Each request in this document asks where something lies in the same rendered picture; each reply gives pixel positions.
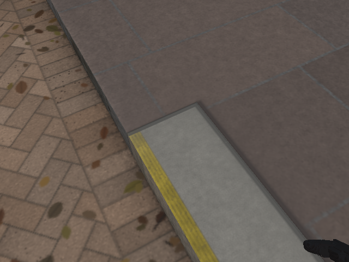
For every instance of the robot right hand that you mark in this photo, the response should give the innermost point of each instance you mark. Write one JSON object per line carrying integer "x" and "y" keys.
{"x": 335, "y": 250}

